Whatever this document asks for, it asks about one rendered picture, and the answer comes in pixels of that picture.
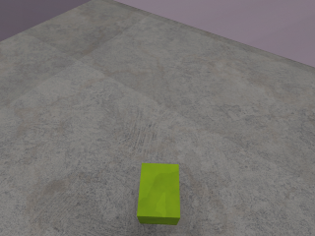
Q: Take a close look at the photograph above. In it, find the carton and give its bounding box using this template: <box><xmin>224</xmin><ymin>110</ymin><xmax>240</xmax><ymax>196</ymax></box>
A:
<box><xmin>137</xmin><ymin>162</ymin><xmax>180</xmax><ymax>225</ymax></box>

